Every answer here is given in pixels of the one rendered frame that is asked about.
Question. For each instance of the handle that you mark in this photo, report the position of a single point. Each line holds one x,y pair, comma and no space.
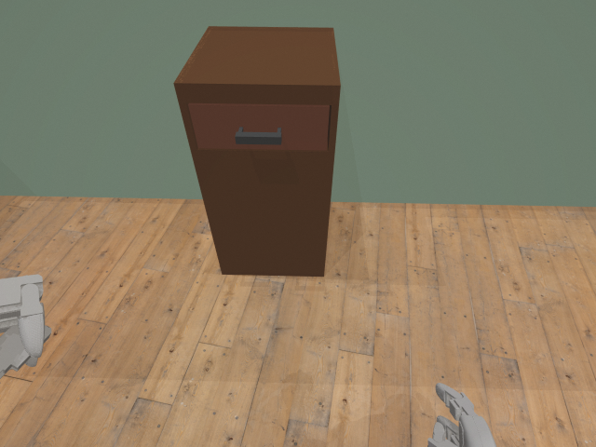
258,137

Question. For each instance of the drawer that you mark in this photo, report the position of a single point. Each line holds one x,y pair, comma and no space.
303,127

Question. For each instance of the cabinet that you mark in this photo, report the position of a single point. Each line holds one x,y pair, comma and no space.
268,210

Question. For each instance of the robot left hand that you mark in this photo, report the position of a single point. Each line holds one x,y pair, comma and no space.
22,321

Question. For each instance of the robot right hand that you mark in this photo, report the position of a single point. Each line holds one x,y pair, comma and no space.
473,430

